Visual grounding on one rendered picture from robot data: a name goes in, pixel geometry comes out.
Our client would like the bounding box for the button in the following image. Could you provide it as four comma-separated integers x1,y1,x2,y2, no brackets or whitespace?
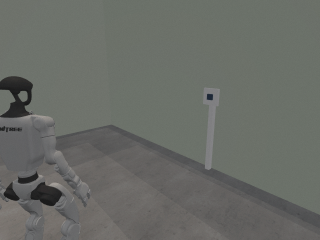
207,94,213,101

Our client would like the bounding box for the right robot forearm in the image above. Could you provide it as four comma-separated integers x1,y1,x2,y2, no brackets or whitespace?
54,151,82,189

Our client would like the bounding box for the robot right thigh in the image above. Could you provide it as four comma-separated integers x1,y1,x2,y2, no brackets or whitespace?
36,182,79,237

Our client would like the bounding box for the right robot hand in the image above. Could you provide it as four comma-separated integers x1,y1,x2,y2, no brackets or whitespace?
73,182,92,208

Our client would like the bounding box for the robot head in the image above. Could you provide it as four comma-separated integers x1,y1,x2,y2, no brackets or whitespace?
0,76,35,118

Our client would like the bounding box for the panel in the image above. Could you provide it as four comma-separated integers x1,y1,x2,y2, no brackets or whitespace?
203,87,220,170

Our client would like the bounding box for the robot right upper arm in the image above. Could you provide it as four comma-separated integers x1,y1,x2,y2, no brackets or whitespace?
32,115,59,165

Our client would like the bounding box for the left robot hand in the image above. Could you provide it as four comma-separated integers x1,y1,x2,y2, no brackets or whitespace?
0,184,10,209

